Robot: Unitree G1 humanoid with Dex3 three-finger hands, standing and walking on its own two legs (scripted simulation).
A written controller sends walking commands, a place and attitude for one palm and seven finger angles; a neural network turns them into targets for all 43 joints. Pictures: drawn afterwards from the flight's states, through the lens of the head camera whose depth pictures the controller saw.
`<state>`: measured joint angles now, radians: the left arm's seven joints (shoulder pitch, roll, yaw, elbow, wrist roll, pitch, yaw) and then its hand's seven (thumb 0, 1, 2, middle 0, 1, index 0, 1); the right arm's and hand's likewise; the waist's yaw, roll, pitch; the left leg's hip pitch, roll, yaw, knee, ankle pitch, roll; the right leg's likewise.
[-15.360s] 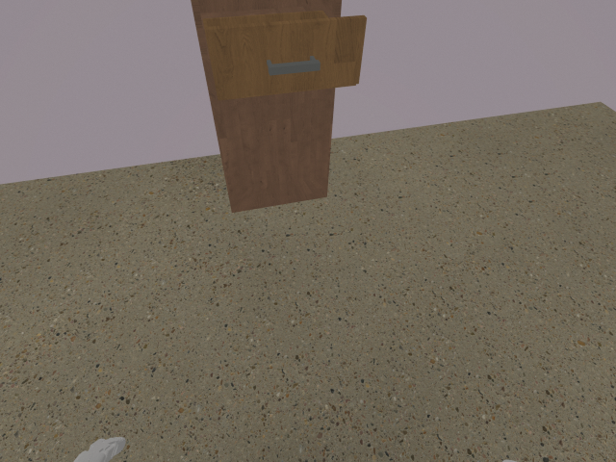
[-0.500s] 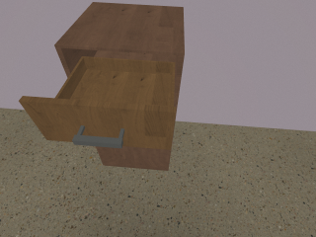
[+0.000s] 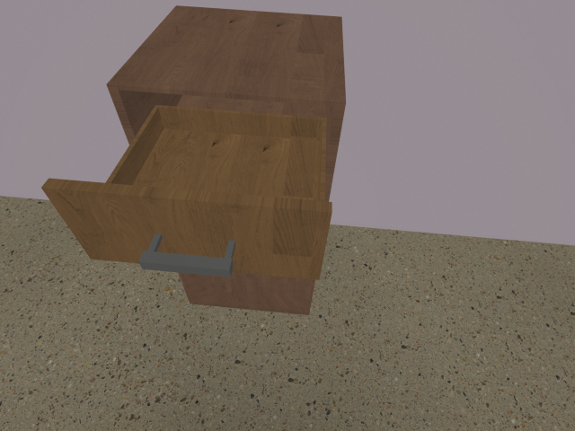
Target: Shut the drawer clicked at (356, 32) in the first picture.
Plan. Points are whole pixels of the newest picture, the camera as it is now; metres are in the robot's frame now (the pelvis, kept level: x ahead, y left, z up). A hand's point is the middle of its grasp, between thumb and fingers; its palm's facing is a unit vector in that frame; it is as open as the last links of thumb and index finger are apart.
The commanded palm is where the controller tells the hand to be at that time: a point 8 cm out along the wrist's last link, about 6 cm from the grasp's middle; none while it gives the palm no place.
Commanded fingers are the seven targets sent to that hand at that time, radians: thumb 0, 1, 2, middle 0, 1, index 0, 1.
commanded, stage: raise the hand and make a fist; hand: left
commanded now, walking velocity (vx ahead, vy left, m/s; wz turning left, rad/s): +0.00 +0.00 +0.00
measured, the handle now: (190, 253) +0.36 +0.18 +0.03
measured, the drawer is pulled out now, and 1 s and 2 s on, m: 0.28 0.28 0.28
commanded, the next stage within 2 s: bring the fist close to the handle in 1.88 s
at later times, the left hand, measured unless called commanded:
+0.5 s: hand out of the picture +0.12 +0.16 -0.03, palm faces +0.16 -0.98 -0.07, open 5.5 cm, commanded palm +0.12 +0.20 +0.00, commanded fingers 0.00 0.90 0.90 -0.74 -0.88 -0.74 -0.88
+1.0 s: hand (161, 379) +0.17 +0.16 +0.06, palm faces +0.07 -0.99 -0.09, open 3.3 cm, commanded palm +0.13 +0.20 +0.07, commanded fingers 0.00 0.90 0.90 -1.24 -1.43 -1.24 -1.43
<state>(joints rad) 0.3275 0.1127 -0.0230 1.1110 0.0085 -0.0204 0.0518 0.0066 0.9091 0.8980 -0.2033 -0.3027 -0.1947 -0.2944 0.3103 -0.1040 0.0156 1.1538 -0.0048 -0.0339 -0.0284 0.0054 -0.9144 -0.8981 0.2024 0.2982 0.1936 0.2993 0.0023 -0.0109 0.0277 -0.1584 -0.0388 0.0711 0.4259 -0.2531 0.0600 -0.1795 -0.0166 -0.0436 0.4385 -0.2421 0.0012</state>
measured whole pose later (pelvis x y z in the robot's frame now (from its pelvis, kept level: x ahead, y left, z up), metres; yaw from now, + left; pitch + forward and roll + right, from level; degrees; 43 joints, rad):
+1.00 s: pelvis +0.00 -0.03 -0.04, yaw +2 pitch +6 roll +0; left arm 0.65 0.21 0.18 -0.31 -0.29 -0.31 -0.22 0.02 0.90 0.90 -1.05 -1.22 -1.04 -1.21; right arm 0.32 -0.28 -0.04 0.59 0.06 -0.24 -0.04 0.02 -0.91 -0.90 0.20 0.30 0.19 0.30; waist -0.01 0.04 -0.09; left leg -0.50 0.00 0.02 0.82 -0.44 0.02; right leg -0.49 0.00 -0.10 0.81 -0.43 -0.04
